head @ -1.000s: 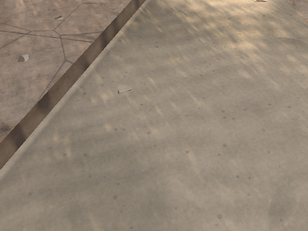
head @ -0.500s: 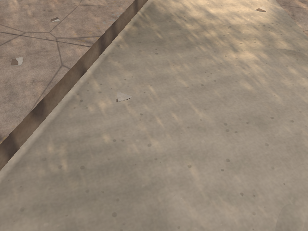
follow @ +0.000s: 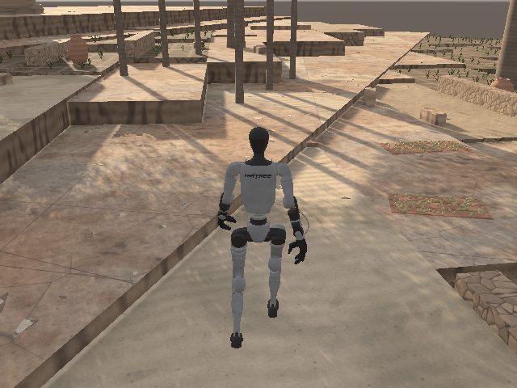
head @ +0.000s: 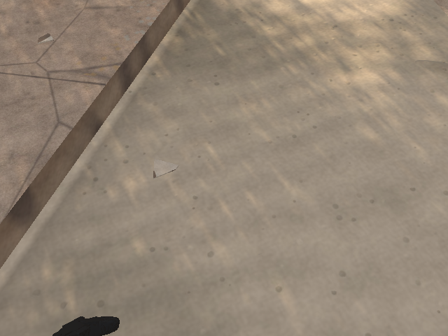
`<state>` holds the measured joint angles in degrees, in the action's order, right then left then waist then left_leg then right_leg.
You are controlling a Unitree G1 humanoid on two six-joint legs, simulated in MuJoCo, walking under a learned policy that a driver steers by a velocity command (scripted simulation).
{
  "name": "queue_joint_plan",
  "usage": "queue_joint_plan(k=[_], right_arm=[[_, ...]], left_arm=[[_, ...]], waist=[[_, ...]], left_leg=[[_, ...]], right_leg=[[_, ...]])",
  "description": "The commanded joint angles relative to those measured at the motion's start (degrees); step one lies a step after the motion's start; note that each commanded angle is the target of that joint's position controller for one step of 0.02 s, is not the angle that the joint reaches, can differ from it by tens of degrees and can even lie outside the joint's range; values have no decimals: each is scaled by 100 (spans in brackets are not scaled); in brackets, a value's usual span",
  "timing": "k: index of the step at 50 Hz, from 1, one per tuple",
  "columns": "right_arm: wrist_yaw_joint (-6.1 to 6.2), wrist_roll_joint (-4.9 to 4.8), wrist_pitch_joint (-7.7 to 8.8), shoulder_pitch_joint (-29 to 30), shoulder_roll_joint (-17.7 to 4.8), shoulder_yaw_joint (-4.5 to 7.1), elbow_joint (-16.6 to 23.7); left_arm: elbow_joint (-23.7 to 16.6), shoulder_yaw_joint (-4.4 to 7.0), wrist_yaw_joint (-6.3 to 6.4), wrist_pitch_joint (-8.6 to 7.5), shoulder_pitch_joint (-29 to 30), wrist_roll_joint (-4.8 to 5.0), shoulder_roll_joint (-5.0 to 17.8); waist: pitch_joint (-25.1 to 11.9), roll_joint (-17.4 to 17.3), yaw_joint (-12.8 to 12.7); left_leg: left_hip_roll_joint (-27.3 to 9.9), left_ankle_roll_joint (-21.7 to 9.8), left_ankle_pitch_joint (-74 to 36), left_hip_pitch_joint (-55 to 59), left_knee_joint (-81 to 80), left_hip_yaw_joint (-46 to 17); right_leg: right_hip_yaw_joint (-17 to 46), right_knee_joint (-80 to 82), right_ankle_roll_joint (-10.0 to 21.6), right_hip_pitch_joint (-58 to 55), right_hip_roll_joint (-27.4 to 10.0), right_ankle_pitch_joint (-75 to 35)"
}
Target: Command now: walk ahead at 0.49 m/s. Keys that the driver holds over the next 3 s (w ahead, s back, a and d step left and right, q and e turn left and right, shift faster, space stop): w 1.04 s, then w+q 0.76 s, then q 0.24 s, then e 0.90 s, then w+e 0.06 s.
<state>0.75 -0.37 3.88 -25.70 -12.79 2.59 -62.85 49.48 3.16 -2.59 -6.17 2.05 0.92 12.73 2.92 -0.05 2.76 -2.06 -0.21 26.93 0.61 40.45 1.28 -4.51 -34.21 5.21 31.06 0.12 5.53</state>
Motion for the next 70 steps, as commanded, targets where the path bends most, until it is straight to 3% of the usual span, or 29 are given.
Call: queue_joint_plan(k=[1, 2, 3, 5, 7, 12, 16, 21, 23, 25, 26, 27, 28, 29, 31, 33, 39, 44, 49, 51, 53, 54, 55, 56, 57, 59, 61, 64, 70], right_arm=[[-113, -219, 386, -8, -483, 37, 526], [-91, -300, 442, 562, -683, 73, 724], [-34, -239, 434, 806, -688, 103, 777], [35, -109, 253, 586, -527, 174, 735], [59, -104, 119, 505, -324, 160, 750], [36, 14, 99, 1631, -468, 203, 1171], [-64, -42, 148, 2482, -346, 127, 1378], [-235, -100, 203, 3047, -461, 96, 1661], [-273, -108, 241, 2727, -651, 163, 1636], [-231, -78, 258, 1177, -1111, 411, 1176], [-170, -4, 238, 118, -1611, 538, 975], [-233, 18, 225, -57, -1836, 560, 858], [-248, -14, 246, 107, -1250, 394, 932], [-231, -29, 263, 605, -1002, 321, 1042], [-247, 59, 273, 1348, -730, 225, 1184], [-265, 111, 294, 1361, -556, 172, 1110], [-75, 48, 258, 810, -862, 232, 901], [-16, -8, 209, 384, -898, 224, 761], [16, -47, 77, 70, -973, 284, 552], [34, -56, 30, 221, -1060, 324, 568], [31, -60, -23, 433, -991, 288, 627], [20, 9, -25, 422, -804, 189, 756], [-40, 5, 89, -352, -7, -34, 780], [-62, -140, 226, -46, -472, 70, 712], [-60, -279, 287, 497, -868, 188, 906], [28, -189, 233, 972, -846, 242, 1004], [33, -173, 37, 657, -587, 273, 920], [42, -162, -136, 811, -440, 288, 1028], [-111, -82, -104, 1706, -398, 275, 1365]], left_arm=[[449, 300, 62, 51, -2348, -20, 1145], [322, 217, 77, 31, -1785, -9, 858], [263, 146, 48, -17, -1324, -55, 677], [313, 68, 2, -81, -1030, -151, 415], [434, 77, 30, -86, -1194, -123, 508], [560, 140, 246, -47, -1736, -106, 843], [647, 155, 295, -6, -2159, -23, 930], [842, 219, 315, 122, -2553, 27, 1012], [821, 259, 332, 183, -2422, 28, 1101], [739, 196, 338, 238, -2222, 5, 946], [589, 87, 337, 230, -2347, -121, 709], [594, -109, 265, 84, -3018, -55, -47], [618, 38, 246, -48, -2566, 86, 641], [446, 102, 234, -124, -2028, 183, 889], [399, 148, 317, -92, -1661, 61, 822], [438, 158, 321, 64, -1890, 39, 610], [122, 168, 320, 179, -1010, -64, 497], [-118, 85, 217, 120, -79, -13, 357], [-386, 44, 42, 40, 468, 36, 430], [-361, 104, 2, 7, 189, 41, 603], [19, 322, 34, -9, -1138, 5, 991], [262, 457, 94, -13, -2258, -76, 1408], [404, 542, 96, 11, -2756, -100, 1824], [368, 383, 115, 16, -2744, -74, 1309], [304, 302, 145, -6, -2235, -49, 1046], [188, 178, 139, -56, -1397, -119, 646], [254, 132, 120, -100, -1188, -197, 453], [365, 197, 193, -134, -1283, -189, 679], [407, 231, 371, -66, -1518, -191, 864]], waist=[[-2190, 1073, -992], [-1391, 724, -859], [-896, 152, -611], [-596, 255, -194], [-368, 357, -76], [-30, 230, -263], [76, 270, -550], [216, 348, -654], [20, 484, -397], [-924, 404, 352], [-1847, -452, 593], [-2447, -1965, 141], [-2143, -1229, 329], [-1416, -930, 264], [-740, -261, -85], [-649, -450, -339], [-201, -255, -245], [57, -328, 52], [261, -398, 126], [67, -519, -112], [-715, -529, -814], [-1551, -72, -1192], [-2425, 1408, -840], [-2550, 1216, -1033], [-1658, 989, -974], [-779, 331, -598], [-557, 550, -279], [-231, 416, -175], [15, 259, -358]], left_leg=[[224, -244, 249, -4163, 4272, -939], [-88, -337, -168, -4329, 4215, -699], [-381, -353, -658, -4068, 3797, -584], [-692, -385, -1032, -3326, 3197, -622], [-770, -337, -1074, -3247, 2783, -542], [-808, -58, -2568, -4104, 1098, -425], [-481, -26, -3368, -3764, -280, -100], [-342, -218, -2764, -3905, -977, -133], [-174, -382, -2321, -3348, -1122, -19], [102, -675, -2301, -1188, -1175, 190], [-1098, -1063, -2280, 581, -1096, -1253], [-2124, -1927, -1036, 2194, -2032, -4057], [-1932, -1663, -554, 2005, -2343, -4117], [-1772, -1402, -938, 1301, -2366, -3216], [-1392, -1259, -2116, -231, -2644, -2061], [-1171, -1243, -2420, -791, -2946, -1574], [-1081, -1272, -3022, -747, -3346, -891], [-894, -1078, -2786, -555, -3425, -424], [-1287, -1028, -3138, 336, -2985, -446], [-1359, -911, -4053, 511, -2598, -417], [-996, -689, -5582, 143, -1088, -171], [-650, -491, -4318, -1092, 612, 15], [439, -102, -544, -3459, 2836, 7], [392, -186, 561, -4067, 3677, -940], [86, -280, 213, -4497, 3869, -911], [-448, -314, -702, -4053, 3279, -701], [-659, -347, -1038, -3432, 2913, -775], [-713, -287, -1470, -3691, 2505, -792], [-577, -163, -3048, -4083, 804, -533]], right_leg=[[4450, 1787, 1375, -5269, -2151, 1523], [3446, 1854, 1136, -4294, -1964, 1113], [2726, 2041, 1004, -3235, -1766, 474], [1943, 2353, 849, -2092, -1401, 119], [1593, 2649, 924, -1652, -1306, 68], [1122, 2898, 867, -1925, -1211, -312], [706, 2862, 655, -2172, -1046, -361], [798, 2368, 562, -3219, -1487, -522], [799, 1943, 436, -3442, -1574, -1400], [382, 108, 152, -3001, -1094, -2782], [73, -1891, -77, -1753, -697, -1077], [476, -3605, -351, 431, 374, 2598], [1170, -4249, -226, 1082, 67, 2699], [1048, -4279, -115, 1397, -216, 2158], [863, -3692, -138, 891, -712, 1271], [886, -3322, -155, 379, -895, 988], [753, -1733, -449, 1131, -936, -268], [451, -242, -452, 853, -642, -1224], [434, 370, -243, 977, -507, -667], [327, 502, -81, 413, -344, -261], [69, 602, 179, -1565, 18, -233], [1024, 390, 520, -3464, -844, -308], [3763, 946, 1403, -5559, -2323, 762], [4542, 1576, 1304, -5467, -2383, 1280], [3596, 1655, 997, -4735, -2223, 1159], [2266, 2042, 695, -3017, -1840, 439], [1545, 2402, 566, -2248, -1585, 236], [858, 2720, 579, -1981, -1540, -201], [-198, 2838, 373, -2388, -1349, -793]])
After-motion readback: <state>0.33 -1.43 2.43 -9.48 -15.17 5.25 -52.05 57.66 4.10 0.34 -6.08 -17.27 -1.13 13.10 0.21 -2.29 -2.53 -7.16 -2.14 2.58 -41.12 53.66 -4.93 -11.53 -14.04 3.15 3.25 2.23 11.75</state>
